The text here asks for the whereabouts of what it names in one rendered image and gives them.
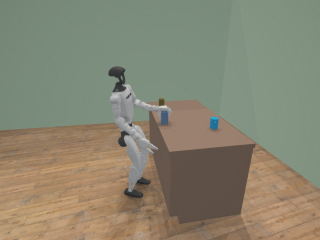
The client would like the left robot upper arm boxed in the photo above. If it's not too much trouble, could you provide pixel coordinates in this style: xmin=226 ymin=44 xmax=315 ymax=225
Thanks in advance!
xmin=124 ymin=84 xmax=142 ymax=108

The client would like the sponge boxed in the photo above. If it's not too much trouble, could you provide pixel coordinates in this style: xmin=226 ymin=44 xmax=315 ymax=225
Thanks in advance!
xmin=161 ymin=111 xmax=169 ymax=125

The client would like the right robot forearm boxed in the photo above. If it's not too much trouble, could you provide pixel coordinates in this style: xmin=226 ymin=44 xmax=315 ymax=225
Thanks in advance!
xmin=116 ymin=119 xmax=142 ymax=142

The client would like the right robot upper arm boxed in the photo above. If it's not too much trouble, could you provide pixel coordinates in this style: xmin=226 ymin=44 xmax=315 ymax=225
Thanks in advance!
xmin=110 ymin=93 xmax=125 ymax=125

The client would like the robot right hand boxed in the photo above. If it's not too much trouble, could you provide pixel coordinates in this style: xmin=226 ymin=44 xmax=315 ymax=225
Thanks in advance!
xmin=138 ymin=138 xmax=158 ymax=154

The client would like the table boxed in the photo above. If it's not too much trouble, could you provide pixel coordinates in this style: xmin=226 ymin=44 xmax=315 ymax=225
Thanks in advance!
xmin=147 ymin=99 xmax=256 ymax=224

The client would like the humanoid robot head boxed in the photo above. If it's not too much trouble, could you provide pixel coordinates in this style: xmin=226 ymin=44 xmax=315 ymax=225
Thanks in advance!
xmin=108 ymin=66 xmax=127 ymax=93

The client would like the robot left hand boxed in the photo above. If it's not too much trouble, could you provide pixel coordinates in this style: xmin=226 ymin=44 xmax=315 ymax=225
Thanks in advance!
xmin=157 ymin=105 xmax=172 ymax=118

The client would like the robot right thigh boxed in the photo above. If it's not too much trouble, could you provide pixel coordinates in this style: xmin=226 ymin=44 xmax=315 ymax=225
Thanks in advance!
xmin=118 ymin=132 xmax=141 ymax=172

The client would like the left robot forearm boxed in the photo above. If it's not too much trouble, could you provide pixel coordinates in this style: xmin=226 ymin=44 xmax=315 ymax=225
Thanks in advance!
xmin=140 ymin=101 xmax=159 ymax=112

